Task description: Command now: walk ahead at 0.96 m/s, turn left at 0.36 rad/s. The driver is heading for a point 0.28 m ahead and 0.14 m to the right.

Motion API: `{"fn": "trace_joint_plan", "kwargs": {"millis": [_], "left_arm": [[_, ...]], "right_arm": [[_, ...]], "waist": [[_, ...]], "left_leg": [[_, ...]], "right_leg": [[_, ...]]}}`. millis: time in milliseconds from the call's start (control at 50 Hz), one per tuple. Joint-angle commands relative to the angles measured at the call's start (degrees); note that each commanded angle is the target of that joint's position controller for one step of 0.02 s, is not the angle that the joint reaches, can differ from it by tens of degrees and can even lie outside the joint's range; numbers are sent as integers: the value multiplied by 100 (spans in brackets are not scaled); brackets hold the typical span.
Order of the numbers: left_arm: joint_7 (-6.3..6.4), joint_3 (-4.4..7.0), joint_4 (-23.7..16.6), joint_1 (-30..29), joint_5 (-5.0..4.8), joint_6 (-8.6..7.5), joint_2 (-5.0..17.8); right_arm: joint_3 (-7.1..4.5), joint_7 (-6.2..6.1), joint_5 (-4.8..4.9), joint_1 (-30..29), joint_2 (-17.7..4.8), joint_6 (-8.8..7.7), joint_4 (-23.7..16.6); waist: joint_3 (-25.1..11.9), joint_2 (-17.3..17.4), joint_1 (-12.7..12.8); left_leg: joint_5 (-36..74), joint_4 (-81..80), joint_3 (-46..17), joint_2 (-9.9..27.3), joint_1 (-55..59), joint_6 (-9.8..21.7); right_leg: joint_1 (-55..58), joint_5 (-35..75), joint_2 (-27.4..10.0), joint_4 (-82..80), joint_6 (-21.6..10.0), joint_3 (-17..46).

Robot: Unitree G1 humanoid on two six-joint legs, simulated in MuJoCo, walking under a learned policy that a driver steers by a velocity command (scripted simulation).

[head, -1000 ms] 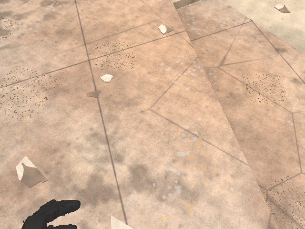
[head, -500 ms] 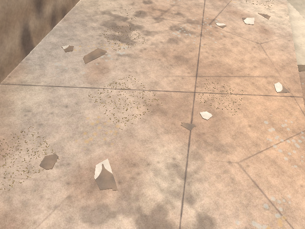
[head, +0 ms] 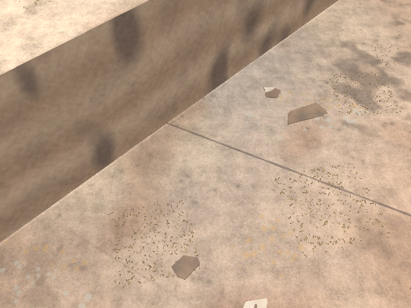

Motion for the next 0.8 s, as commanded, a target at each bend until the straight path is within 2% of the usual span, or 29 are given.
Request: {"fn": "trace_joint_plan", "kwargs": {"millis": [20,40,80,100,120,140,160,180,220,240,260,280,300,320,340,360,380,400,440,500,560,600,660,680,700,720,740,760,800], "left_arm": [[-51,-9,243,834,-63,-211,160],[-74,-8,366,965,-121,-268,212],[-77,11,458,1025,-203,-312,351],[-83,19,431,966,-225,-321,385],[-97,32,413,830,-222,-334,442],[-123,67,454,874,-241,-347,584],[-159,107,564,1118,-272,-364,758],[-194,121,674,1266,-289,-365,842],[-178,126,839,1469,-350,-339,939],[-52,162,678,1288,-699,-292,1160],[8,154,675,1090,-640,-253,1198],[52,52,470,1065,-394,-250,849],[10,-180,601,2211,-293,-275,-72],[-15,-110,774,2432,-448,-278,341],[7,-44,653,1787,-566,-247,536],[72,-41,489,1215,-525,-211,549],[122,-17,469,990,-461,-146,511],[119,-36,455,1076,-392,-66,382],[97,-91,419,1097,-353,32,80],[112,-160,220,542,-287,99,-60],[66,-166,145,-65,-278,113,70],[44,-152,75,-406,-289,130,184],[10,-113,11,-695,-236,84,322],[2,-84,25,-682,-210,58,372],[36,-32,16,-702,-174,40,590],[85,2,-26,-744,-133,69,862],[90,-62,31,-821,-167,141,558],[60,-123,-5,-1019,-290,217,225],[-8,-114,16,-1149,-326,308,257]], "right_arm": [[152,157,-122,-319,90,-16,-644],[195,173,-133,-542,124,0,-764],[251,207,-218,-1100,-10,-5,-1021],[302,240,-213,-1441,-59,-37,-1165],[384,289,-161,-1671,32,-81,-1219],[451,332,-123,-1807,158,-124,-1210],[472,347,-97,-1895,212,-153,-1192],[451,314,-79,-1866,159,-165,-1144],[352,163,-161,-1434,-77,-176,-927],[110,3,249,-954,-441,-275,-990],[29,-98,257,-297,-626,-266,-778],[-75,-209,82,556,-1049,-199,-576],[-11,-218,-148,584,-1231,-171,-605],[-27,-136,-51,564,-902,-111,-618],[22,-109,74,56,-590,-113,-671],[80,-92,186,-361,-334,-158,-647],[137,-76,205,-572,-172,-201,-629],[142,-58,151,-601,-140,-249,-564],[150,-42,71,-630,-72,-292,-399],[118,-109,109,-804,-216,-277,-191],[83,-190,136,-576,-380,-198,27],[92,-194,146,-417,-398,-156,195],[99,-215,170,-343,-403,-82,391],[118,-228,195,-366,-370,-61,429],[142,-232,157,-59,-298,-83,515],[176,-216,20,417,-225,-143,568],[251,-219,23,845,-3,-151,701],[276,-229,15,622,-70,-91,694],[234,-270,93,183,-294,74,664]], "waist": [[119,-744,100],[302,-767,48],[534,-601,-69],[610,-479,-69],[745,-414,-84],[725,-411,-37],[617,-447,58],[546,-461,52],[60,-587,-108],[-441,-645,-584],[-835,-735,-1004],[-1617,-248,-1182],[-2597,1481,-432],[-3098,1069,-552],[-2116,536,-430],[-1309,70,-277],[-921,-114,-119],[-865,-57,84],[-887,67,297],[-741,216,340],[-767,252,122],[-663,236,26],[-500,220,18],[-477,111,99],[-553,-155,16],[-850,-635,-286],[-1235,-1018,-408],[-1244,-844,-286],[-847,-389,-110]], "left_leg": [[138,-229,-553,491,-1718,-83],[93,-486,-597,511,-1980,-137],[449,-1107,-164,770,-2488,-319],[777,-1772,53,859,-2250,-416],[1128,-2604,302,757,-1630,-471],[1366,-3136,642,549,-803,-465],[1621,-3287,853,369,-234,-430],[1875,-3489,889,275,-28,-377],[1917,-3894,978,-37,606,-227],[2226,-4160,591,-4,1268,-146],[2803,-4374,413,271,2096,-58],[4544,-3829,-482,1339,3644,142],[7149,-3653,-2408,2823,4996,1005],[6561,-4145,-2895,2816,4828,1403],[6013,-4374,-2021,2466,4019,1313],[5636,-4625,-1479,2104,3136,1077],[5471,-4892,-1200,1904,2481,971],[5561,-5095,-1037,1823,1955,893],[5625,-5371,-703,1721,1400,872],[5643,-5523,-76,1437,871,731],[5059,-5535,163,1244,915,537],[4617,-5488,60,1316,1044,496],[3974,-5120,-102,1378,1221,398],[3606,-4875,-92,1250,1160,236],[3009,-4637,-39,984,1051,-29],[1887,-4407,113,670,666,-286],[818,-4422,212,545,423,-545],[502,-4619,251,551,571,-682],[730,-4657,305,463,518,-670]], "right_leg": [[1108,-1484,-1407,-2242,-844,2586],[1101,-1241,-1445,-2362,-951,2495],[1184,-727,-1431,-2654,-1132,2237],[940,-469,-1283,-2832,-1095,1945],[543,478,-1051,-2915,-974,1432],[191,1658,-920,-2949,-863,1031],[198,2632,-1006,-2943,-814,936],[518,3470,-1025,-2762,-733,806],[1279,5146,-935,-1754,-492,552],[1483,5619,-991,-888,-386,700],[1253,5395,-866,61,-199,640],[264,3028,-437,1802,28,533],[-1069,-2094,458,4135,284,1090],[-1270,-2206,442,4713,308,1690],[-1630,-1900,80,4481,314,1376],[-1768,-1489,-179,4091,360,1011],[-1685,-1221,-302,3862,419,894],[-1243,-950,-451,3624,439,901],[-719,-654,-529,3079,470,873],[-364,1,-470,1794,459,707],[3,1095,-292,792,409,613],[63,1238,-260,413,334,676],[192,1143,-212,-214,106,659],[500,1576,-167,-735,-21,604],[980,3117,-429,-981,-184,883],[1711,5138,-976,-518,-511,1287],[2174,5429,-1210,-252,-1024,1482],[2054,4766,-1092,-213,-1049,1454],[1676,3348,-623,-252,-711,1192]]}}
